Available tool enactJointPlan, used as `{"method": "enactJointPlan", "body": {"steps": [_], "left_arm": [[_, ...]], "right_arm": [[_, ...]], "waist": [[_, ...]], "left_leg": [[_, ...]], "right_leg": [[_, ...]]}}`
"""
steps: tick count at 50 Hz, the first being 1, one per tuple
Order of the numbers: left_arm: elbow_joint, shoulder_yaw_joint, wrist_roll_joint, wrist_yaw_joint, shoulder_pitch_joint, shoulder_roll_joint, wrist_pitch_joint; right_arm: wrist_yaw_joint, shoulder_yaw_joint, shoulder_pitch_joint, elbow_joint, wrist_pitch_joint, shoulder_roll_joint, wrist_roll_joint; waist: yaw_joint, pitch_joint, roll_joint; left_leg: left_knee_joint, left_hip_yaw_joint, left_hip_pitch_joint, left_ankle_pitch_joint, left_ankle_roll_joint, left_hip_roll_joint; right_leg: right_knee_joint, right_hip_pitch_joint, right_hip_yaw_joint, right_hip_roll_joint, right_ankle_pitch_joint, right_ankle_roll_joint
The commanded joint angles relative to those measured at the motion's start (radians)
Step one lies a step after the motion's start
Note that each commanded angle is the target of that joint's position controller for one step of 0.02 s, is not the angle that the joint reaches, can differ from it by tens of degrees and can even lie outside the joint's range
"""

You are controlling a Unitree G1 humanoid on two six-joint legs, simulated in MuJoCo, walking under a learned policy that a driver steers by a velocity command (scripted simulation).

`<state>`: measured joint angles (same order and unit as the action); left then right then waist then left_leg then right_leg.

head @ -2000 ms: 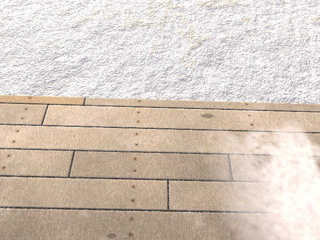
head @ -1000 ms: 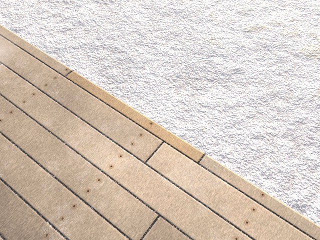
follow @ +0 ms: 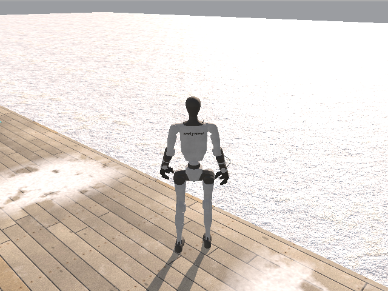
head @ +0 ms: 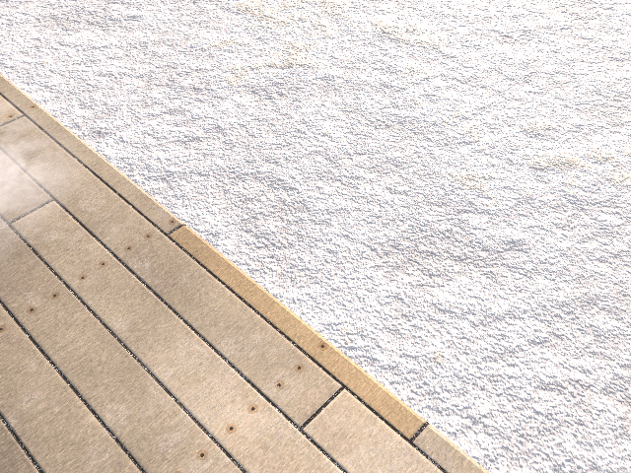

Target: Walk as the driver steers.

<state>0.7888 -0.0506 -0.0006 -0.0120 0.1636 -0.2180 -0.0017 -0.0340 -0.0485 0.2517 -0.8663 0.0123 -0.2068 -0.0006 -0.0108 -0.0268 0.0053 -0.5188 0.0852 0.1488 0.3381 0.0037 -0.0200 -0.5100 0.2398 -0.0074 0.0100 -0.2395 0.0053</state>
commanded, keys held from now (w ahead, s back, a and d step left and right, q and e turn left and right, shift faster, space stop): no key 0.28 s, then w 0.14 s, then no key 0.58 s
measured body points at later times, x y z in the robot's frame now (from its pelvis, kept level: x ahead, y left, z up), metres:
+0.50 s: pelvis +0.02 +0.00 -0.01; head +0.02 +0.00 +0.44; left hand +0.07 +0.25 -0.15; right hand +0.01 -0.25 -0.16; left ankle -0.03 +0.13 -0.74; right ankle +0.03 -0.12 -0.74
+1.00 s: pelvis +0.03 -0.01 +0.00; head +0.04 -0.01 +0.45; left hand +0.07 +0.24 -0.15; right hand +0.04 -0.26 -0.15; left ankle -0.04 +0.13 -0.74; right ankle +0.02 -0.12 -0.74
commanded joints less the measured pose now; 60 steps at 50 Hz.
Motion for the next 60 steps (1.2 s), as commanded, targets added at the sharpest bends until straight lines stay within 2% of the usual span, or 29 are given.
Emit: {"method": "enactJointPlan", "body": {"steps": [1,14,15,16,18,19,21,22,23,24,25,26,27,28,29,30,32,33,34,35,36,37,40,44,46,49,60], "left_arm": [[-0.042,-0.026,-0.001,-0.009,-0.019,-0.095,-0.011],[0.08,-0.034,-0.006,-0.028,0.037,-0.087,-0.004],[0.099,-0.031,-0.005,-0.03,0.055,-0.073,-0.002],[0.109,-0.032,-0.007,-0.032,0.059,-0.074,0.001],[0.113,-0.037,-0.018,-0.04,0.054,-0.09,0.0],[0.109,-0.033,-0.019,-0.04,0.055,-0.075,-0.008],[0.111,-0.035,-0.028,-0.031,0.061,-0.087,-0.035],[0.106,-0.028,-0.033,-0.028,0.044,-0.062,-0.047],[0.105,-0.021,-0.03,-0.025,0.027,-0.041,-0.059],[0.105,-0.019,-0.021,-0.022,0.026,-0.03,-0.069],[0.114,-0.017,-0.014,-0.02,0.06,-0.022,-0.072],[0.131,-0.019,-0.012,-0.019,0.107,-0.042,-0.07],[0.148,-0.033,-0.014,-0.014,0.124,-0.099,-0.067],[0.161,-0.035,-0.023,-0.011,0.149,-0.097,-0.058],[0.174,-0.033,-0.029,-0.014,0.163,-0.083,-0.048],[0.178,-0.03,-0.027,-0.012,0.167,-0.079,-0.041],[0.188,-0.032,-0.022,-0.011,0.169,-0.087,-0.032],[0.191,-0.03,-0.017,-0.011,0.151,-0.094,-0.033],[0.193,-0.028,-0.021,-0.009,0.136,-0.086,-0.03],[0.202,-0.029,-0.023,-0.013,0.131,-0.079,-0.025],[0.208,-0.031,-0.022,-0.014,0.141,-0.084,-0.02],[0.21,-0.031,-0.019,-0.014,0.139,-0.082,-0.018],[0.223,-0.03,-0.022,-0.016,0.119,-0.072,-0.013],[0.233,-0.031,-0.019,-0.016,0.095,-0.071,-0.009],[0.239,-0.028,-0.017,-0.02,0.08,-0.059,-0.003],[0.249,-0.029,-0.014,-0.025,0.081,-0.065,0.004],[0.27,-0.024,-0.011,-0.036,0.087,-0.057,0.016]], "right_arm": [[-0.005,-0.025,0.026,0.016,-0.012,-0.105,0.001],[-0.014,-0.023,0.052,-0.107,-0.016,-0.084,0.002],[-0.015,-0.018,0.074,-0.125,-0.015,-0.067,0.001],[-0.017,-0.018,0.084,-0.137,-0.013,-0.064,0.004],[-0.026,-0.025,0.081,-0.134,-0.014,-0.087,0.013],[-0.024,-0.026,0.088,-0.133,-0.023,-0.094,0.012],[-0.025,-0.023,0.121,-0.136,-0.043,-0.078,0.025],[-0.023,-0.024,0.13,-0.143,-0.052,-0.087,0.023],[-0.018,-0.024,0.133,-0.148,-0.058,-0.095,0.022],[-0.016,-0.025,0.13,-0.151,-0.062,-0.107,0.016],[-0.011,-0.016,0.1,-0.147,-0.065,-0.095,0.007],[-0.01,-0.013,0.061,-0.138,-0.067,-0.085,0.001],[-0.011,-0.011,0.088,-0.143,-0.067,-0.068,0.003],[-0.013,-0.005,0.132,-0.167,-0.063,-0.054,-0.002],[-0.013,-0.001,0.147,-0.177,-0.058,-0.049,0.002],[-0.014,0.002,0.16,-0.186,-0.052,-0.053,0.008],[-0.021,0.0,0.147,-0.196,-0.035,-0.066,0.017],[-0.022,0.005,0.164,-0.201,-0.027,-0.054,0.011],[-0.022,0.006,0.171,-0.208,-0.02,-0.051,0.007],[-0.022,0.003,0.171,-0.215,-0.016,-0.06,0.013],[-0.025,0.001,0.162,-0.215,-0.013,-0.074,0.016],[-0.026,0.001,0.148,-0.216,-0.009,-0.075,0.021],[-0.03,0.002,0.133,-0.226,0.004,-0.061,0.016],[-0.032,-0.001,0.119,-0.235,0.013,-0.071,0.013],[-0.029,0.004,0.109,-0.241,0.012,-0.055,0.008],[-0.026,0.002,0.1,-0.249,0.007,-0.066,0.007],[-0.023,0.012,0.129,-0.277,-0.012,-0.044,0.002]], "waist": [[0.001,0.02,-0.012],[-0.001,-0.011,-0.012],[0.001,0.008,-0.012],[0.002,-0.014,-0.011],[0.007,-0.073,-0.013],[0.011,-0.096,-0.021],[0.022,-0.13,-0.023],[0.028,-0.144,-0.065],[0.03,-0.149,-0.096],[0.022,-0.125,-0.144],[-0.008,-0.103,-0.156],[-0.027,-0.082,-0.102],[-0.005,-0.051,0.024],[-0.007,0.002,0.062],[-0.008,0.031,0.067],[-0.01,0.046,0.021],[-0.012,0.042,-0.009],[0.004,0.055,0.046],[0.004,0.062,0.048],[0.005,0.056,0.048],[-0.001,0.068,-0.002],[-0.004,0.069,-0.025],[0.002,0.058,-0.007],[0.003,0.033,-0.009],[0.004,0.01,-0.008],[0.0,-0.018,-0.006],[-0.004,-0.068,-0.014]], "left_leg": [[0.102,0.04,0.09,-0.194,-0.022,0.051],[0.132,0.021,0.088,-0.175,-0.017,0.04],[0.144,0.012,0.081,-0.09,-0.019,0.032],[0.148,0.002,0.102,0.033,-0.027,0.021],[0.131,0.004,0.163,0.277,-0.062,0.014],[0.137,0.033,0.19,0.347,-0.082,0.031],[0.151,0.056,0.184,0.386,-0.11,0.056],[0.169,0.096,0.186,0.359,-0.123,0.082],[0.196,0.15,0.164,0.292,-0.135,0.108],[0.211,0.201,0.13,0.152,-0.146,0.142],[0.186,0.208,0.145,-0.011,-0.145,0.154],[0.132,0.142,0.168,-0.129,-0.112,0.115],[0.053,0.023,0.139,-0.245,-0.057,0.026],[0.008,-0.014,0.121,-0.297,-0.016,0.007],[0.005,-0.008,0.124,-0.328,-0.001,0.011],[-0.002,-0.003,0.099,-0.374,0.007,0.024],[-0.011,-0.012,0.067,-0.356,0.009,0.023],[0.012,-0.001,0.053,-0.339,0.011,0.035],[0.019,0.002,0.032,-0.364,0.016,0.036],[0.03,0.0,0.039,-0.409,0.013,0.028],[0.029,-0.004,0.009,-0.473,0.011,0.037],[0.027,-0.007,0.001,-0.507,0.008,0.035],[0.06,-0.005,-0.029,-0.492,0.011,0.04],[0.091,-0.017,-0.032,-0.392,0.005,0.04],[0.116,-0.017,-0.013,-0.348,0.004,0.041],[0.131,-0.021,0.01,-0.294,0.004,0.038],[0.16,-0.026,0.089,-0.132,-0.001,0.03]], "right_leg": [[0.068,-0.091,0.063,-0.061,0.176,0.033],[0.095,-0.1,0.054,-0.054,0.149,0.03],[0.104,-0.109,0.046,-0.045,0.055,0.029],[0.108,-0.093,0.039,-0.031,-0.09,0.032],[0.09,-0.014,0.038,-0.015,-0.36,0.053],[0.069,0.003,0.029,-0.009,-0.393,0.058],[0.06,0.079,0.085,-0.034,-0.447,0.084],[0.03,0.102,0.06,-0.019,-0.376,0.081],[-0.028,0.107,0.013,0.012,-0.245,0.066],[-0.087,0.098,-0.023,0.035,-0.111,0.051],[-0.063,0.04,-0.005,0.015,0.01,0.05],[-0.009,-0.044,0.029,-0.012,0.172,0.056],[-0.004,-0.092,0.057,-0.028,0.35,0.071],[-0.007,-0.153,0.085,-0.051,0.49,0.094],[-0.011,-0.201,0.117,-0.082,0.582,0.114],[-0.011,-0.21,0.13,-0.094,0.641,0.124],[0.0,-0.193,0.119,-0.085,0.727,0.12],[-0.013,-0.203,0.12,-0.108,0.798,0.127],[-0.017,-0.207,0.112,-0.102,0.822,0.122],[-0.023,-0.218,0.095,-0.091,0.814,0.11],[-0.013,-0.208,0.085,-0.076,0.738,0.097],[-0.011,-0.204,0.078,-0.066,0.713,0.085],[0.012,-0.176,0.063,-0.055,0.639,0.07],[0.053,-0.145,0.056,-0.047,0.488,0.068],[0.068,-0.143,0.053,-0.045,0.412,0.059],[0.085,-0.134,0.048,-0.039,0.341,0.053],[0.119,-0.101,0.044,-0.029,0.111,0.037]]}}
